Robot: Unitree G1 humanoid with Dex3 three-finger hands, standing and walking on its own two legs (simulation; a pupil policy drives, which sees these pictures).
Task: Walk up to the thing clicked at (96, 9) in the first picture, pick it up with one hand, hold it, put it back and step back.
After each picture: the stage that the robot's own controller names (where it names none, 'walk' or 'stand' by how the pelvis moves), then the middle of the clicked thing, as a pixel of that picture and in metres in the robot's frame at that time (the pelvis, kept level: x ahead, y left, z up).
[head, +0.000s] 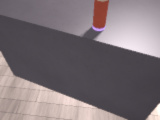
stand; (101, 6) +0.76 -0.08 +0.08
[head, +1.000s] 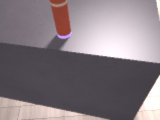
walk; (60, 11) +0.65 +0.13 +0.10
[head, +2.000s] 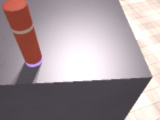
stand; (26, 37) +0.48 +0.21 +0.11
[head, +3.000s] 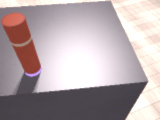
stand; (25, 48) +0.46 +0.22 +0.08
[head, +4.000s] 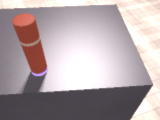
stand; (33, 48) +0.47 +0.20 +0.08
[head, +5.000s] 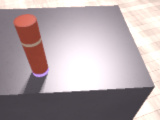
stand; (34, 49) +0.47 +0.19 +0.08
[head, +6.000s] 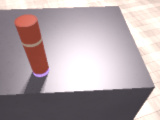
stand; (34, 49) +0.47 +0.19 +0.08
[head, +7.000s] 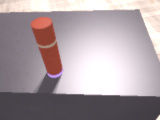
rise first; (49, 50) +0.46 +0.17 +0.08
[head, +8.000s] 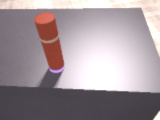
go down; (51, 46) +0.48 +0.17 +0.08
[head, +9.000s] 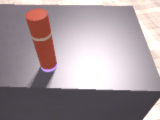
go down; (43, 44) +0.48 +0.16 +0.09
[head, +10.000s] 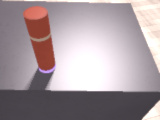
go down; (42, 44) +0.47 +0.15 +0.10
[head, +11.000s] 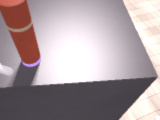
close in; (23, 34) +0.47 +0.17 +0.12
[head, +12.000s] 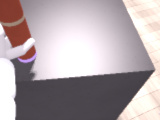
close; (17, 29) +0.48 +0.18 +0.13
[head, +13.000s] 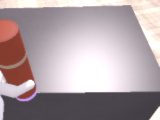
lift; (16, 68) +0.31 +0.19 +0.18
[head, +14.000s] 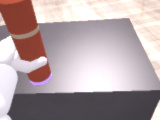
lift; (29, 45) +0.33 +0.15 +0.26
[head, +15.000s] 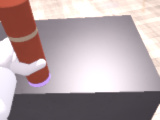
hold; (28, 47) +0.33 +0.16 +0.24
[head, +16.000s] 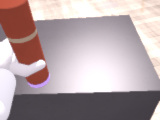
hold; (27, 48) +0.33 +0.16 +0.24
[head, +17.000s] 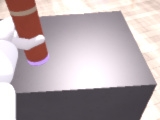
crouch; (28, 25) +0.41 +0.15 +0.26
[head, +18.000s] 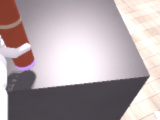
lower; (14, 35) +0.46 +0.18 +0.15
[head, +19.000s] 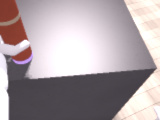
lower; (11, 29) +0.47 +0.19 +0.14
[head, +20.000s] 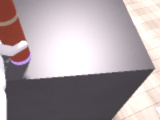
lower; (9, 30) +0.47 +0.19 +0.14
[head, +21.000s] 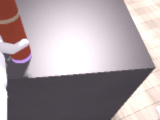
lower; (11, 28) +0.48 +0.19 +0.14
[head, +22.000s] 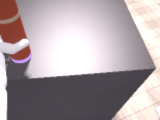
lower; (11, 28) +0.48 +0.19 +0.14
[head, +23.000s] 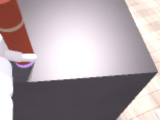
open; (15, 34) +0.46 +0.18 +0.13
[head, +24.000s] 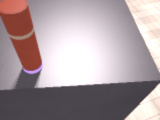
sink last; (25, 41) +0.44 +0.17 +0.12
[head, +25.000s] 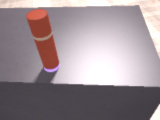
stand; (45, 44) +0.48 +0.19 +0.11
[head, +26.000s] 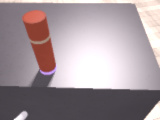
stand; (42, 46) +0.46 +0.17 +0.09
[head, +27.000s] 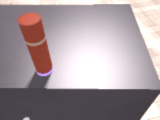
stand; (38, 48) +0.46 +0.19 +0.09
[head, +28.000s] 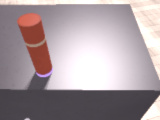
stand; (38, 49) +0.45 +0.19 +0.09
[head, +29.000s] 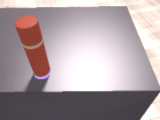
stand; (35, 51) +0.45 +0.18 +0.09
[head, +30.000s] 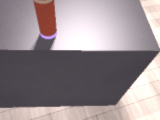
walk; (45, 8) +0.58 +0.15 +0.10
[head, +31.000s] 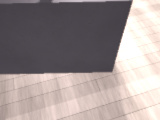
walk; out of the picture +0.94 +0.23 +0.11
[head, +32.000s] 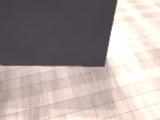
stand; out of the picture +1.18 +0.20 +0.10
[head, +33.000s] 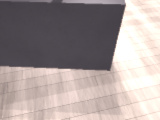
stand; out of the picture +1.16 +0.17 +0.08
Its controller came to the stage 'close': yes
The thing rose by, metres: 0.19
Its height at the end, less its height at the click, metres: +0.00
